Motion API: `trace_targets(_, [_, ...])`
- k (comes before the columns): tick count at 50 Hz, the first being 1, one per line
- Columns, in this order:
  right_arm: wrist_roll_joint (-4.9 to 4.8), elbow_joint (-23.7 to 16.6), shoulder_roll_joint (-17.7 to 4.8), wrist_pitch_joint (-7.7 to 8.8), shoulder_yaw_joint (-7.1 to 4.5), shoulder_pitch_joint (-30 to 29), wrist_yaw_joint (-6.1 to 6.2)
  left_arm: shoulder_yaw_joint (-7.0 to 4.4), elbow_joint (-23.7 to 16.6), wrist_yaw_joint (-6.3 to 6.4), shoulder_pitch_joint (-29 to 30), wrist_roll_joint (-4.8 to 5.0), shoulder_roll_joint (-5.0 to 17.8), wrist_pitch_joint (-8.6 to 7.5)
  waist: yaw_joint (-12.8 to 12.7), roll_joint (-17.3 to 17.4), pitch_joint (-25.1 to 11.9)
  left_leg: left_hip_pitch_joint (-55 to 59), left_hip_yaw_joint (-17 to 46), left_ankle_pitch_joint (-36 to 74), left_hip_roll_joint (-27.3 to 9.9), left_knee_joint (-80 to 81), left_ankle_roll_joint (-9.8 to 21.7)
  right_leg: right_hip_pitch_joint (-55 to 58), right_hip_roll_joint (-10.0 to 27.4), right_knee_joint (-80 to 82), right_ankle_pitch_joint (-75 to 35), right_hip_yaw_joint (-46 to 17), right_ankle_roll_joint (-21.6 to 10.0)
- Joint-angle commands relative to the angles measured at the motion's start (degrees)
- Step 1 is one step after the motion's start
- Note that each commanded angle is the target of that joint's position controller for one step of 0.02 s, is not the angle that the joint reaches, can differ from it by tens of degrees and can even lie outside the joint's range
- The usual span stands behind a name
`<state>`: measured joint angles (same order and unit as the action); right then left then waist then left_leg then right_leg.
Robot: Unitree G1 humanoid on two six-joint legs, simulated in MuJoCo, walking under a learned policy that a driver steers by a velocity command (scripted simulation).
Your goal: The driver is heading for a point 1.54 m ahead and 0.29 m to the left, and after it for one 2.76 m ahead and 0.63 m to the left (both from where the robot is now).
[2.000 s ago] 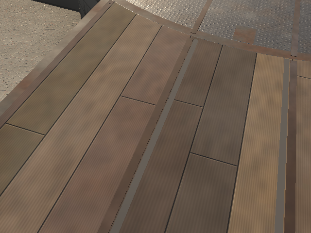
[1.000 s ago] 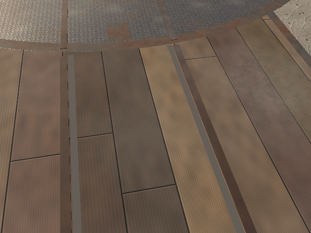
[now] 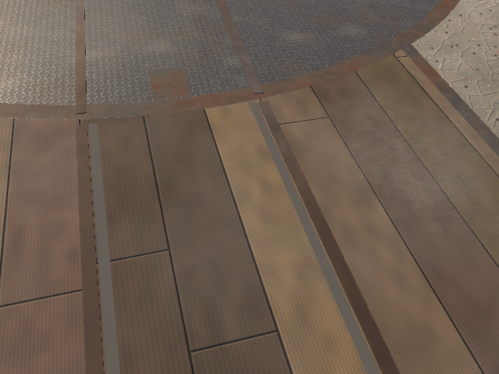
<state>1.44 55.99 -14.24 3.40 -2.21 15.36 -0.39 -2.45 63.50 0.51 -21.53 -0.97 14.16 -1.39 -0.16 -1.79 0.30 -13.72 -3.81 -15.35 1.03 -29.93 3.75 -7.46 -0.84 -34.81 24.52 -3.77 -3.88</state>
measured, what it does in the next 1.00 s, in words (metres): walks ahead: right foot, then left foot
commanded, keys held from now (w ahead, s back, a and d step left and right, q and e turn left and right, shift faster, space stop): w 0.96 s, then no key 0.02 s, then q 0.02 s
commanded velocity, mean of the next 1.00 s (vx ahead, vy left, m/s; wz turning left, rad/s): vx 0.47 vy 0.00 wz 0.00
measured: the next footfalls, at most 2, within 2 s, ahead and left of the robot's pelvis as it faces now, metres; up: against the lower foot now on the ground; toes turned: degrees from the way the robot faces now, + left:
right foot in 0.44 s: +0.39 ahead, -0.06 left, +0.00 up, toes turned -3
left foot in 0.98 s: +0.71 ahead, +0.10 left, +0.00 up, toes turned +5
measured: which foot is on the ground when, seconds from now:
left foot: down 0.00-0.46, up 0.48-0.96, down 0.98-1.00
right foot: up 0.00-0.42, down 0.44-0.98, up 1.00-1.00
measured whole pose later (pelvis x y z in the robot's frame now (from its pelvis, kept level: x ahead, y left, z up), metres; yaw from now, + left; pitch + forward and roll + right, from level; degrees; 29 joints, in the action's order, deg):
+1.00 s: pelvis +0.55 +0.02 -0.01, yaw +0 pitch +1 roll -1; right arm 2.0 49.5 -10.6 4.3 -1.2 -0.3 -0.8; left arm -1.1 62.9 1.1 -27.3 -1.1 10.5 -4.9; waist -3.2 0.2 4.0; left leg -25.6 -6.0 -4.0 0.8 -29.3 6.3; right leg 5.7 -3.4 -23.8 26.3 3.7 -3.9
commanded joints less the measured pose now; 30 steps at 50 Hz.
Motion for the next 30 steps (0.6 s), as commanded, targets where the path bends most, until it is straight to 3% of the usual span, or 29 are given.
trace_targets(1, [-0.06, 3.20, -9.41, -0.23, -2.06, 15.26, 0.35, -0.66, -7.93, -1.08, 9.46, -1.32, 5.33, -1.89, 4.03, 9.83, 8.13, 16.08, 39.27, -32.74, -22.81, 24.91, 8.25, -34.81, 0.82, -26.56, 3.15, 0.68, -3.23])
trace_targets(2, [-0.23, 1.12, -7.21, 0.29, -1.47, 9.68, 0.00, -0.39, -7.30, -1.86, 9.04, -1.03, 4.11, -2.12, 1.72, 5.64, 9.84, 12.09, 33.49, -26.42, -20.09, 24.66, 7.49, -33.78, 3.11, -27.41, -3.00, 0.27, -3.18])
trace_targets(3, [-0.31, 0.20, -6.28, 0.82, -1.17, 7.15, -0.07, -0.14, -6.61, -2.34, 7.84, -0.69, 2.82, -2.39, 0.30, 4.87, 8.95, 11.13, 27.57, -18.00, -17.25, 25.13, 6.39, -31.71, 4.48, -26.43, -7.24, 0.84, -2.47])
trace_targets(5, [-0.36, 0.80, -4.41, 1.83, -0.44, 8.00, 0.18, -0.26, -6.19, -2.79, 7.75, -1.29, 2.99, -2.12, -0.15, 5.19, 6.63, 12.62, 19.01, -1.72, -13.68, 24.55, 5.27, -30.04, 5.16, -25.80, -12.16, 3.01, -0.91])
trace_targets(7, [-0.56, 2.64, -3.77, 2.30, -0.07, 12.14, 0.27, -0.33, -6.94, -2.83, 9.44, -1.20, 2.80, -1.56, 0.17, 5.92, 5.39, 15.55, 14.23, 13.06, -12.56, 22.70, 5.22, -32.06, 4.96, -25.73, -13.94, 4.97, 0.07])
trace_targets(11, [-0.53, 4.33, -2.73, 2.28, 0.65, 16.11, 0.57, 0.24, -10.96, -2.78, 18.97, -0.96, 1.47, -0.96, 1.84, 6.29, 6.83, 15.66, 9.45, 27.51, -11.22, 22.09, 5.77, -35.27, 4.04, -19.27, -16.82, 8.24, 1.80])
trace_targets(15, [-0.42, 5.10, -2.81, 2.36, 0.96, 16.94, 1.05, 1.34, -14.47, -2.77, 26.61, -0.26, -0.05, -1.11, 3.01, 7.19, 8.24, 14.35, 6.68, 34.10, -10.59, 22.38, 5.59, -29.37, 1.76, -4.84, -20.94, 11.10, 1.17])
trace_targets(18, [-0.36, 5.52, -3.89, 2.56, 0.76, 15.57, 1.30, 1.01, -15.41, -2.14, 25.37, -0.07, 1.37, -1.35, 1.05, 7.57, 7.00, 17.15, 5.67, 46.46, -12.35, 19.32, 5.26, -22.65, -0.07, 0.63, -20.29, 11.61, -1.83])
trace_targets(20, [-0.23, 5.31, -5.14, 2.49, 0.38, 13.47, 1.56, -0.10, -13.10, -1.26, 16.43, -0.08, 3.57, -1.88, -3.14, 8.05, 1.76, 19.81, 4.61, 60.86, -12.66, 8.62, 4.27, -13.17, -2.84, 1.81, -16.88, 11.40, -4.11])
trace_targets(21, [-0.26, 5.09, -5.64, 2.13, 0.19, 12.44, 1.56, -0.92, -10.26, -0.76, 7.70, -0.01, 4.81, -2.31, -6.58, 7.63, -2.78, 19.08, 4.00, 61.03, -12.00, -1.32, 3.69, -4.36, -3.79, 4.81, -17.36, 11.14, -5.27])
trace_targets(22, [-0.59, 4.58, -5.47, 1.95, 0.27, 11.83, 1.36, -1.91, -7.87, -0.14, -0.80, -0.79, 6.78, -2.73, -10.08, 6.14, -7.10, 11.30, 3.02, 49.68, -10.24, -13.94, 3.13, 8.20, 0.33, 7.30, -16.46, 6.98, -6.85])
trace_targets(23, [-1.43, 2.83, -0.85, 1.89, 1.22, 15.02, 0.81, -3.37, -7.16, 0.34, -7.75, -2.28, 12.35, -2.80, -9.30, -3.17, -14.35, -3.36, 0.13, 20.55, -4.42, -34.41, 1.85, 22.15, 16.51, 8.81, -6.55, -14.15, -11.24])
trace_targets(24, [-1.89, 3.38, -0.76, 1.68, 0.49, 18.47, 0.38, -3.57, -7.48, -0.51, -5.11, -1.11, 12.28, -1.98, -6.06, -8.20, -17.45, -17.36, 4.75, -13.73, 4.44, -50.00, 1.32, 25.89, 24.80, 18.80, -2.01, -39.42, -17.59])
trace_targets(25, [-0.76, 1.89, -3.84, 1.46, -0.31, 13.16, 0.59, -3.21, -8.38, -0.90, 2.07, 0.52, 10.05, -1.93, -3.75, -2.50, -8.19, -22.19, 7.84, -8.55, -0.26, -50.86, 2.35, 17.77, 22.31, 21.25, 3.04, -32.78, -16.02])
trace_targets(26, [-0.40, 0.56, -3.70, 1.78, -0.36, 8.28, 0.30, -2.14, -9.32, -1.12, 6.58, 0.78, 5.77, -2.38, -2.81, 0.37, -1.36, -22.38, 7.35, -3.84, -2.65, -47.85, 2.51, 8.99, 20.25, 23.40, 0.80, -24.61, -14.50])
trace_targets(27, [-0.39, 0.36, -2.48, 1.76, -0.36, 6.77, 0.15, -1.41, -9.03, -1.16, 8.23, 0.39, 3.15, -2.99, -0.80, 2.37, 2.66, -19.79, 7.21, -1.70, -4.59, -43.96, 2.47, 2.02, 17.52, 25.38, -5.42, -18.66, -12.43])
trace_targets(29, [0.78, 0.62, -0.39, 0.32, -0.17, 7.92, -0.51, -0.36, -7.27, -0.70, 6.94, 0.08, 0.58, -4.10, 2.20, 1.28, 3.20, -14.12, 7.11, -0.55, -6.34, -38.71, 1.25, -4.26, 13.55, 26.68, -14.72, -10.65, -9.64])
trace_targets(30, [0.84, 0.58, 0.25, -0.23, -0.16, 8.14, -0.82, -0.36, -6.45, -0.60, 5.10, 0.13, 0.96, -4.66, 2.58, 0.68, 2.98, -13.63, 6.33, -0.20, -6.32, -37.46, 0.73, -4.75, 12.88, 26.90, -18.87, -8.61, -9.60])
Keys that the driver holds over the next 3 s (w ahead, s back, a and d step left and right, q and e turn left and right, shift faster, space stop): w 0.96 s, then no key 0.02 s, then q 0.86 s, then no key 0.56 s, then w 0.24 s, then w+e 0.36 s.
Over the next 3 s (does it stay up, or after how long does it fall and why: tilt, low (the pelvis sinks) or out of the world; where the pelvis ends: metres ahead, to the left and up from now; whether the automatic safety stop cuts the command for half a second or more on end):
stays up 0.78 0.08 0.00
